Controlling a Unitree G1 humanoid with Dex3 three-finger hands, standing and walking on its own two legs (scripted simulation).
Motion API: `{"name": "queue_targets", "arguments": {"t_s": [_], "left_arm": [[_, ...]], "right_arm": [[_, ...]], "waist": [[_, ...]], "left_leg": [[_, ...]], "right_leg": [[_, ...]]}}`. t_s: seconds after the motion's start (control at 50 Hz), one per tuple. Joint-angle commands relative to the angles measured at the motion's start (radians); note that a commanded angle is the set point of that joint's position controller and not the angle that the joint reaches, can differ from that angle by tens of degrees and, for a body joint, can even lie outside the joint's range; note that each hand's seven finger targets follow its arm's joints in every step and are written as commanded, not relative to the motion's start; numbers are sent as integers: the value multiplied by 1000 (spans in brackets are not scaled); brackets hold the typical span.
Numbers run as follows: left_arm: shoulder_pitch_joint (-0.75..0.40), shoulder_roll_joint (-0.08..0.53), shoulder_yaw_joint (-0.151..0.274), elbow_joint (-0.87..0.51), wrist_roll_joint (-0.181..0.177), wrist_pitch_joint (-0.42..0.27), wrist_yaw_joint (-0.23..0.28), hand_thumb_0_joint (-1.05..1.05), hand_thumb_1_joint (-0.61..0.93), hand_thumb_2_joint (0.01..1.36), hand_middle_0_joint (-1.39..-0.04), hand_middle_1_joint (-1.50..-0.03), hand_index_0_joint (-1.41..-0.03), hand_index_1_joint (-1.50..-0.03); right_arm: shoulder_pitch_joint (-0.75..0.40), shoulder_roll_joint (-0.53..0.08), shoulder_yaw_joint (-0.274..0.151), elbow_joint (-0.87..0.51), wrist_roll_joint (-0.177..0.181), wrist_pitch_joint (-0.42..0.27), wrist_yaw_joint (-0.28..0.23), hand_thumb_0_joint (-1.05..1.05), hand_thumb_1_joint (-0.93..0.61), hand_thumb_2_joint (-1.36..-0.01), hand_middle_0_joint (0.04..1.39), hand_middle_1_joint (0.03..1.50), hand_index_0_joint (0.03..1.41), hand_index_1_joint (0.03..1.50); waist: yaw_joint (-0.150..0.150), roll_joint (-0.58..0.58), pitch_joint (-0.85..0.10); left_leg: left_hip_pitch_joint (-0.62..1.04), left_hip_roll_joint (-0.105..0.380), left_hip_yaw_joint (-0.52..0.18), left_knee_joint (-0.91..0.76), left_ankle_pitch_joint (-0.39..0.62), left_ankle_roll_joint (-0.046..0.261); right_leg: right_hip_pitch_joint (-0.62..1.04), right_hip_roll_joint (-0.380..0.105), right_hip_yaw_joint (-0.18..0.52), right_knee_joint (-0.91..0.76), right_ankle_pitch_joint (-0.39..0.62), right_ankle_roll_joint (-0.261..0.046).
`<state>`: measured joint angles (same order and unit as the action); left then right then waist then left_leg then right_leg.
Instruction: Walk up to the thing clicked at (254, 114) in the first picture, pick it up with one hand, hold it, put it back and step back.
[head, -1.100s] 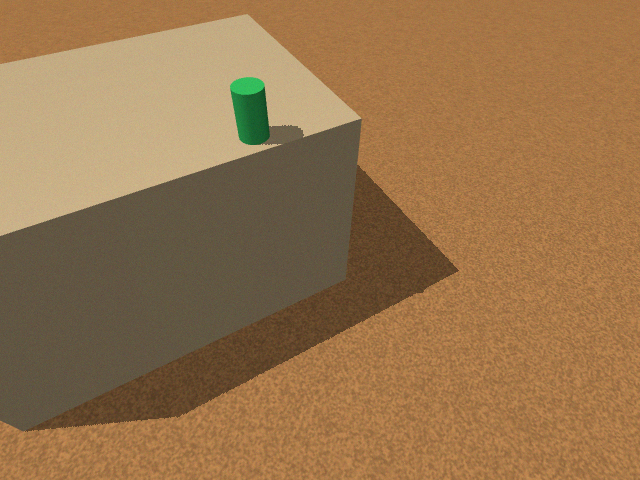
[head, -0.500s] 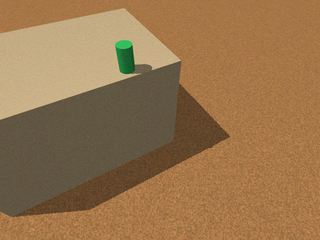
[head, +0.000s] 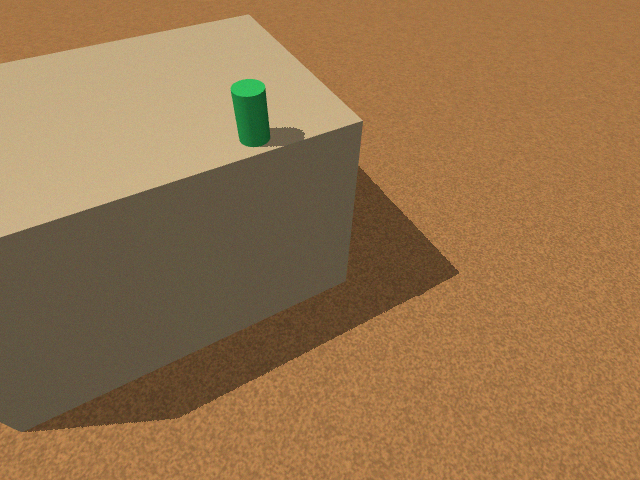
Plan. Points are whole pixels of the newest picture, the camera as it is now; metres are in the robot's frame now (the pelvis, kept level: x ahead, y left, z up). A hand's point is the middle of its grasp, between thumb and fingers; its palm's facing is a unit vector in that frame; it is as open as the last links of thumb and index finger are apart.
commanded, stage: stand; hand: right
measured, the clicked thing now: (251, 114) +0.84 +0.16 -0.02
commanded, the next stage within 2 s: walk up in 0.02 s
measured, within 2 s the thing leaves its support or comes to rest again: neither
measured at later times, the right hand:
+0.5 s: hand (453, 451) +0.19 -0.18 -0.15, palm faces -0.24 +0.88 -0.41, open 7.4 cm
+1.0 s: hand (388, 278) +0.48 -0.12 -0.14, palm faces -0.48 +0.79 -0.39, open 7.4 cm
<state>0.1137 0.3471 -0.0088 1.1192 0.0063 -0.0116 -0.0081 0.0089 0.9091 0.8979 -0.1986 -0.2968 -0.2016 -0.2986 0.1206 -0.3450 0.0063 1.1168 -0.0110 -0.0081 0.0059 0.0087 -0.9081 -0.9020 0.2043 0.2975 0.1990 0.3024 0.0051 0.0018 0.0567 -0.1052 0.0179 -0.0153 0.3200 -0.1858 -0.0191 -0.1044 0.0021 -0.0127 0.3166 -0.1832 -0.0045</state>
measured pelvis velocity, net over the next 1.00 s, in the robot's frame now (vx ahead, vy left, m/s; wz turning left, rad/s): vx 0.28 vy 0.09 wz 0.42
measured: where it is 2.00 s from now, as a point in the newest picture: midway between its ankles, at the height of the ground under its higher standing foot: (285, 428)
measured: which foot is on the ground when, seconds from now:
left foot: down 0.00-0.06, up 0.08-0.30, down 0.32-0.74, up 0.76-1.00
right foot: down 0.00-0.34, up 0.36-0.70, down 0.72-1.00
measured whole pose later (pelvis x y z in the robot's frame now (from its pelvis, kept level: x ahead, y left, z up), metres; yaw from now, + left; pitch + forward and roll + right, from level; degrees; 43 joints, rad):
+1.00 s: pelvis +0.28 +0.09 -0.01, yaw +24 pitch -2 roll +0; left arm 0.37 0.41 0.06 0.80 0.03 -0.06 -0.06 0.01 0.91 0.90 -0.20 -0.30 -0.20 -0.30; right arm 0.30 -0.44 -0.06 0.80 -0.01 -0.06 0.05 0.01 -0.91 -0.90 0.20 0.30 0.20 0.30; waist 0.07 0.01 0.08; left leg -0.49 0.05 0.02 0.79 -0.31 0.02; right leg -0.19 -0.05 -0.16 0.53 -0.31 -0.03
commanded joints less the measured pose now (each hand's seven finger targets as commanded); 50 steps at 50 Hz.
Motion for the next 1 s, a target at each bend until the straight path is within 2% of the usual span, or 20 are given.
{"name": "queue_targets", "arguments": {"t_s": [0.0,0.02,0.06,0.12,0.18,0.26,0.3,0.32,0.34,0.36,0.4,0.46,0.6,0.66,0.68,0.7,0.72,0.74,0.84,0.98], "left_arm": [[32,333,130,-113,7,-40,4,0,900,900,-200,-300,-200,-300],[114,339,144,-103,21,-41,2,0,900,900,-200,-300,-200,-300],[122,388,176,-159,40,-49,4,0,900,900,-200,-300,-200,-300],[13,322,165,-236,39,-66,1,0,900,900,-200,-300,-200,-300],[-6,334,169,-284,47,-75,-15,0,900,900,-200,-300,-200,-300],[-14,327,165,-314,42,-59,-33,0,900,900,-200,-300,-200,-300],[67,246,139,-326,43,-40,-38,0,900,900,-200,-300,-200,-300],[72,173,117,-356,34,-36,-45,0,900,900,-200,-300,-200,-300],[18,222,123,-391,21,-41,-41,0,900,900,-200,-300,-200,-300],[-10,299,128,-388,25,-40,-33,0,900,900,-200,-300,-200,-300],[109,308,131,-318,5,-39,-34,0,900,900,-200,-300,-200,-300],[159,289,141,-295,12,-27,-47,0,900,900,-200,-300,-200,-300],[112,258,153,-365,21,-38,-67,0,900,900,-200,-300,-200,-300],[210,257,170,-346,23,-52,-61,0,900,900,-200,-300,-200,-300],[298,286,187,-330,26,-60,-53,0,900,900,-200,-300,-200,-300],[392,364,206,-328,43,-74,-43,0,900,900,-200,-300,-200,-300],[350,411,203,-356,29,-81,-40,0,900,900,-200,-300,-200,-300],[247,401,193,-384,17,-76,-42,0,900,900,-200,-300,-200,-300],[205,306,160,-383,12,-81,-35,0,900,900,-200,-300,-200,-300],[241,305,144,-413,17,-68,-29,0,900,900,-200,-300,-200,-300]], "right_arm": [[12,-292,-102,-126,-8,-15,10,0,-900,-900,200,300,200,300],[-40,-273,-101,-162,-15,-6,24,0,-900,-900,200,300,200,300],[-136,-231,-103,-255,-39,7,42,0,-900,-900,200,300,200,300],[15,-270,-139,-247,-32,5,69,0,-900,-900,200,300,200,300],[67,-240,-144,-262,-28,-4,90,0,-900,-900,200,300,200,300],[208,-228,-164,-243,-22,-18,85,0,-900,-900,200,300,200,300],[366,-298,-192,-201,-27,-28,58,0,-900,-900,200,300,200,300],[460,-381,-206,-206,-33,-34,42,0,-900,-900,200,300,200,300],[414,-458,-204,-257,-17,-45,44,0,-900,-900,200,300,200,300],[319,-484,-209,-290,4,-48,39,0,-900,-900,200,300,200,300],[218,-393,-173,-339,-7,-64,24,0,-900,-900,200,300,200,300],[259,-340,-153,-340,-1,-82,16,0,-900,-900,200,300,200,300],[269,-347,-153,-401,-4,-96,11,0,-900,-900,200,300,200,300],[241,-317,-138,-423,-5,-87,8,0,-900,-900,200,300,200,300],[258,-270,-121,-425,-4,-83,5,0,-900,-900,200,300,200,300],[264,-196,-100,-443,6,-84,2,0,-900,-900,200,300,200,300],[275,-219,-102,-445,9,-81,-11,0,-900,-900,200,300,200,300],[279,-289,-120,-415,-3,-80,-21,0,-900,-900,200,300,200,300],[324,-269,-123,-338,4,-76,22,0,-900,-900,200,300,200,300],[194,-208,-114,-387,0,-81,24,0,-900,-900,200,300,200,300]], "waist": [[37,6,-142],[84,-21,-67],[122,-184,40],[24,-77,65],[10,-132,34],[-52,-99,-19],[-106,132,-90],[-152,376,-60],[-135,326,-61],[-88,167,13],[-14,82,0],[-4,120,-18],[-8,135,5],[61,76,-23],[107,-29,-60],[148,-281,-72],[110,-305,-55],[58,-181,1],[15,-160,63],[41,-125,-31]], "left_leg": [[-171,44,-125,89,-164,106],[-399,15,-92,145,-354,93],[-599,43,-18,564,-279,53],[-527,140,-88,607,-209,22],[-385,141,-32,450,-183,12],[-54,35,148,278,17,10],[175,-35,130,269,-175,53],[207,159,-282,45,-455,160],[73,356,-812,-184,-587,288],[-35,418,-861,-215,-688,336],[-2,304,-553,-65,-429,282],[-113,214,-331,-35,-170,236],[-204,194,-238,28,-98,230],[-344,140,-171,200,-41,180],[-419,89,-133,384,-32,150],[-553,-45,-30,736,-127,100],[-665,-100,-11,884,-353,70],[-631,-13,-85,935,-341,66],[-439,42,-32,695,-149,40],[-281,6,71,339,-16,43]], "right_leg": [[187,-75,35,61,-259,-44],[267,-143,130,12,-447,-89],[139,-477,421,-216,-572,-253],[32,-418,271,-201,-434,-236],[-9,-342,70,-133,-263,-200],[-199,-247,-103,95,-291,-131],[-358,-160,-159,482,-268,-105],[-545,-50,-178,826,-421,-58],[-599,0,-4,906,-470,-47],[-602,-86,95,927,-411,-48],[-570,-142,88,865,-272,-41],[-408,-124,36,685,-211,-24],[-280,-81,-18,413,-79,-25],[-16,-22,-73,298,-48,-33],[131,-22,-29,246,-126,-48],[185,-232,301,44,-410,-107],[146,-460,674,-140,-507,-203],[16,-490,702,-139,-513,-260],[-164,-276,160,-78,-168,-213],[-89,-279,11,129,254,-205]]}}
